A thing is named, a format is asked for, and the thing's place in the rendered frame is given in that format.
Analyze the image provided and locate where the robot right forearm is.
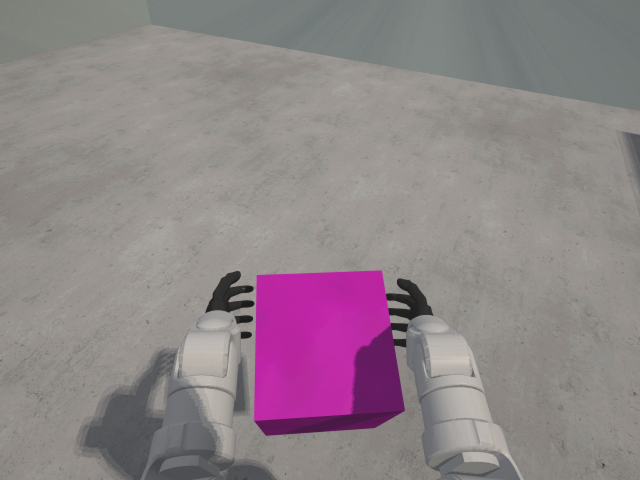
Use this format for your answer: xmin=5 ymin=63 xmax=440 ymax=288
xmin=406 ymin=315 xmax=524 ymax=480

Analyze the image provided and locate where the robot left hand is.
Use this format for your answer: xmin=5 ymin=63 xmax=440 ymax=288
xmin=205 ymin=271 xmax=254 ymax=339

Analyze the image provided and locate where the robot right hand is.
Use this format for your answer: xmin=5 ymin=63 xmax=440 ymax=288
xmin=386 ymin=278 xmax=434 ymax=347

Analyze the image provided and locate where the robot left forearm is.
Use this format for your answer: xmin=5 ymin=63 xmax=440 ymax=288
xmin=141 ymin=310 xmax=241 ymax=480

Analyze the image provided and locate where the carton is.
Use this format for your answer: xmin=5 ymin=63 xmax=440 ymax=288
xmin=254 ymin=270 xmax=405 ymax=436

